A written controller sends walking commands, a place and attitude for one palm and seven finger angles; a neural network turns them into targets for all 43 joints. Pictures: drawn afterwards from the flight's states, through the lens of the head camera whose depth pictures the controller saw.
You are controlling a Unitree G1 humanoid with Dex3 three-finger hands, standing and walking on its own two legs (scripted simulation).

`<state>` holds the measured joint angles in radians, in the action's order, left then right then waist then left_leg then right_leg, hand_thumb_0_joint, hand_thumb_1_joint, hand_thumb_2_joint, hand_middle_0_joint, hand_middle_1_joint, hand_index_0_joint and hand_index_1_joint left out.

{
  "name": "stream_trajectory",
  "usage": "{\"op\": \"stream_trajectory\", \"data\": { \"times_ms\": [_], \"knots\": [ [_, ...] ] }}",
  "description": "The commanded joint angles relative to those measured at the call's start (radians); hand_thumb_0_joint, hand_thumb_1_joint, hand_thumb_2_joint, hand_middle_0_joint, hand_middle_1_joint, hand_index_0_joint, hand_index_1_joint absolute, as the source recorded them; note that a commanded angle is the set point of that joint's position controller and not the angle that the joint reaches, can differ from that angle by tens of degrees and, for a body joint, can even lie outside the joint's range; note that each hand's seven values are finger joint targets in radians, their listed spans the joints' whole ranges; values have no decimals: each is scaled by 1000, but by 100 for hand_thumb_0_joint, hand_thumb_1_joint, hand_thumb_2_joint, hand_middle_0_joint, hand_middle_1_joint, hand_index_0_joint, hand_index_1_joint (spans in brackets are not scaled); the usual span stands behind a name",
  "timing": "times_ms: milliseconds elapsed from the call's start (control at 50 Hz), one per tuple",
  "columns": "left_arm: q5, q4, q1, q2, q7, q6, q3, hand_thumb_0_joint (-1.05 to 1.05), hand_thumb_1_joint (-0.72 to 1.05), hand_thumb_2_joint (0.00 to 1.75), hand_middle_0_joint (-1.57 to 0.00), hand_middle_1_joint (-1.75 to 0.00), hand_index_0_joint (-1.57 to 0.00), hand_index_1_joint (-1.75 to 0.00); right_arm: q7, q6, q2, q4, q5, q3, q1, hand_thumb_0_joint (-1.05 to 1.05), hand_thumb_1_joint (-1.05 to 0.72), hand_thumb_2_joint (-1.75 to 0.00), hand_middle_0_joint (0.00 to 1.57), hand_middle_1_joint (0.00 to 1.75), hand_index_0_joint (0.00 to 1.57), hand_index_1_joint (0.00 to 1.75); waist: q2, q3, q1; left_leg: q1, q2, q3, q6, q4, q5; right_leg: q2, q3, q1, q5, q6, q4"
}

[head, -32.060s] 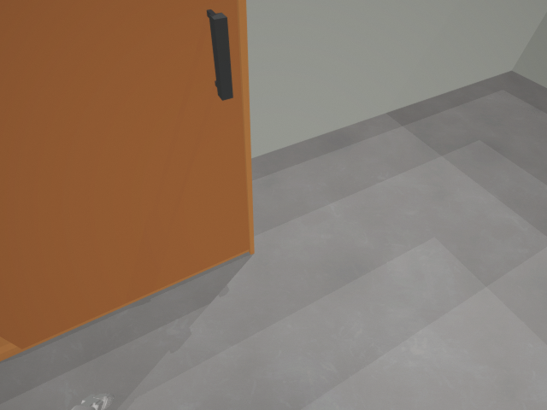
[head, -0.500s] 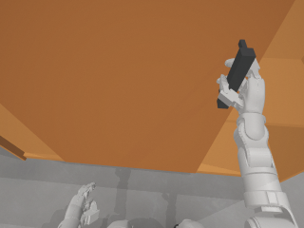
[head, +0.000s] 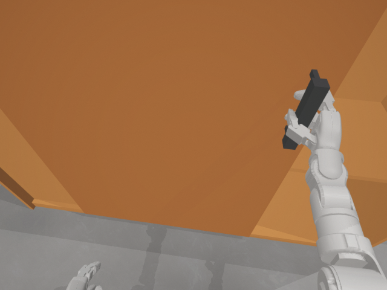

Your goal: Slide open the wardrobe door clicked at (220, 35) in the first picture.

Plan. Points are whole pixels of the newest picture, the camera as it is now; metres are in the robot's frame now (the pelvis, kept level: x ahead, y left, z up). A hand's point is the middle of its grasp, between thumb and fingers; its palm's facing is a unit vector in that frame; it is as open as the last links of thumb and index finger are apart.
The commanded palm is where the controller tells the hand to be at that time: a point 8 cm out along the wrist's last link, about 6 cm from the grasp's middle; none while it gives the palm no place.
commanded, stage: loosen the grip on the handle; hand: right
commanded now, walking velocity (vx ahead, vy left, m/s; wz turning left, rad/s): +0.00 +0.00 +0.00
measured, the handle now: (300, 111) +0.46 -0.20 +0.14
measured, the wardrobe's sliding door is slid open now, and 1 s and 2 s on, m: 0.52 0.52 0.52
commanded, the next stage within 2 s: slip the hand off the handle in 0.56 s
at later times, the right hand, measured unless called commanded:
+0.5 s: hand (295, 128) +0.41 -0.18 +0.14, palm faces +0.20 +0.98 -0.09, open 14.0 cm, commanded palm +0.37 -0.22 +0.14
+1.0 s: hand (321, 134) +0.40 -0.23 +0.13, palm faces +0.26 +0.96 -0.10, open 14.7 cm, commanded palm +0.37 -0.27 +0.13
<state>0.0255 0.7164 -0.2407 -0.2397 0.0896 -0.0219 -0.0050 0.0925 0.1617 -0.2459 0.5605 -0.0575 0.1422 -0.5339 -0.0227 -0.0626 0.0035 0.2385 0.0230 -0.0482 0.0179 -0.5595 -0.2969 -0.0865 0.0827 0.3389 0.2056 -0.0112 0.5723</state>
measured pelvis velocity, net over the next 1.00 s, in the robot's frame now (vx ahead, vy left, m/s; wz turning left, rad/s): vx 0.03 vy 0.01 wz -0.01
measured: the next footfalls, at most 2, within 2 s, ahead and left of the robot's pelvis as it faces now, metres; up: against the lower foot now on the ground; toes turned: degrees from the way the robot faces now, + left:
none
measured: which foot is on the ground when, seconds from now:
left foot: down 0.00-1.00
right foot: down 0.00-1.00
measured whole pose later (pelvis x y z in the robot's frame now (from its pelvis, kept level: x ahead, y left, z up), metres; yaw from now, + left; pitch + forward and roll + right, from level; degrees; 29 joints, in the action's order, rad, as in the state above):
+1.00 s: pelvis +0.03 +0.01 -0.01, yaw -1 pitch +3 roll +0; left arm 0.03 0.68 -0.25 -0.24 0.05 -0.11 -0.01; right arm -0.04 0.21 -0.32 0.52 -0.11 0.28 -0.39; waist -0.01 0.05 0.00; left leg 0.32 0.03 -0.06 0.01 -0.63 -0.36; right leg -0.08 0.06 0.43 0.26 -0.02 0.63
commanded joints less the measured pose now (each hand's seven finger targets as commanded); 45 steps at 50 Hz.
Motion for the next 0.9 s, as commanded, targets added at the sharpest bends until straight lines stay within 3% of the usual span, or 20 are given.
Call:
{"op": "stream_trajectory", "data": {
  "times_ms": [0,20,40,60,100,120,200,340,360,400,480,520,560,600,660,720,740,800,840,880],
  "knots": [
    [18,-108,-40,-144,-35,-154,103,0,90,90,-20,-30,-20,-30,-76,-5,-131,27,39,151,-442,0,-66,-78,45,140,45,140,170,548,19,22,-30,-28,-50,-11,439,53,-50,-263,-402,21,-71],
    [13,-112,-15,-155,-46,-169,89,0,90,90,-20,-30,-20,-30,-90,3,-129,16,5,157,-336,0,-54,-73,45,140,45,140,-83,514,-21,49,-9,-16,-51,11,358,52,-37,-324,-412,-5,-51],
    [-1,-119,-7,-151,-52,-162,76,0,90,90,-20,-30,-20,-30,-69,46,-186,-123,-40,199,-352,0,-42,-67,45,140,45,140,-138,508,-37,40,-16,-12,-41,46,284,56,-46,-331,-321,-11,-59],
    [-6,-139,17,-146,-56,-166,76,0,90,90,-20,-30,-20,-30,-51,77,-173,-191,-24,152,-385,0,-30,-61,45,140,45,140,-109,469,-11,74,-22,-4,-41,60,209,51,-44,-306,-210,-3,-67],
    [1,-138,19,-135,-63,-171,67,0,90,90,-20,-30,-20,-30,-17,118,-104,-160,16,45,-434,0,-5,-49,45,140,45,140,15,301,38,175,-32,-5,-33,70,65,43,-50,-181,-7,19,-84],
    [0,-140,16,-142,-64,-173,68,0,90,90,-20,-30,-20,-30,-2,132,-124,-137,27,62,-427,0,7,-43,45,140,45,140,99,258,45,181,-31,-8,-32,74,25,38,-63,-139,55,26,-88],
    [8,-158,35,-144,-60,-181,57,0,90,90,-20,-30,-20,-30,6,158,-167,-123,33,52,-468,0,55,-20,42,137,42,137,8,283,30,206,-29,21,-39,72,-101,57,-53,-103,208,25,-95],
    [10,-147,23,-152,-45,-193,56,0,90,90,-20,-30,-20,-30,-7,162,-158,-139,2,39,-458,0,55,-20,33,125,33,125,38,316,32,190,-30,28,-33,76,-69,61,-47,-106,154,35,-64],
    [6,-140,9,-160,-39,-189,60,0,90,90,-20,-30,-20,-30,-5,160,-261,-131,4,125,-432,0,55,-20,32,123,32,123,58,332,11,160,-30,31,-34,75,-51,60,-47,-97,120,35,-60],
    [8,-144,18,-148,-40,-187,55,0,90,90,-20,-30,-20,-30,-16,152,-179,-172,-6,57,-435,0,55,-20,29,120,29,120,25,333,22,163,-31,22,-34,69,2,63,-41,-123,64,35,-52],
    [4,-140,7,-144,-44,-189,61,0,90,90,-20,-30,-20,-30,-12,142,-132,-250,-24,41,-377,0,55,-20,25,115,25,115,-11,394,12,147,-37,8,-37,43,115,58,-47,-184,-66,31,-29],
    [-4,-135,-2,-147,-46,-187,63,0,90,90,-20,-30,-20,-30,-1,135,-153,-273,-20,67,-332,0,55,-20,25,115,25,115,44,398,8,126,-40,4,-32,37,174,55,-50,-182,-124,36,-18],
    [0,-139,5,-140,-49,-183,59,0,90,90,-20,-30,-20,-30,2,125,-125,-304,-18,38,-331,0,55,-20,25,115,25,115,20,388,13,131,-37,4,-29,35,182,57,-44,-180,-124,33,-19],
    [-2,-136,5,-140,-47,-177,59,0,90,90,-20,-30,-20,-30,7,117,-131,-320,-11,36,-351,0,55,-20,25,115,25,115,33,383,22,135,-38,3,-27,34,181,57,-47,-180,-120,32,-18],
    [-7,-141,-2,-143,-48,-157,56,0,90,90,-20,-30,-20,-30,2,105,-181,-278,-7,105,-208,0,55,-20,25,115,25,115,53,380,-10,96,-32,4,-29,22,245,64,-40,-145,-161,33,-10],
    [-4,-153,15,-138,-41,-140,50,0,90,90,-20,-30,-20,-30,-19,104,-221,-303,-18,138,-212,0,55,-20,25,115,25,115,48,373,-15,71,-30,11,-29,24,275,67,-33,-135,-171,35,-7],
    [-1,-154,20,-138,-38,-134,49,0,90,90,-20,-30,-20,-30,-24,105,-231,-300,-23,143,-233,0,55,-20,25,115,25,115,54,365,-2,79,-31,13,-26,27,276,68,-32,-133,-166,37,-6],
    [-1,-165,28,-133,-34,-130,49,0,90,90,-20,-30,-20,-30,-53,119,-239,-333,-40,158,-221,0,55,-20,25,115,25,115,15,392,-12,69,-33,16,-27,21,290,71,-28,-147,-175,35,1],
    [1,-161,26,-138,-28,-124,46,0,90,90,-20,-30,-20,-30,-75,121,-268,-301,-50,183,-222,0,55,-20,25,115,25,115,49,374,-4,67,-33,19,-24,24,301,72,-29,-127,-172,40,3],
    [6,-157,27,-138,-24,-122,45,0,90,90,-20,-30,-20,-30,-105,122,-260,-277,-57,164,-241,0,55,-20,25,115,25,115,16,349,6,94,-34,21,-24,28,285,73,-27,-128,-156,39,8]
  ]
}}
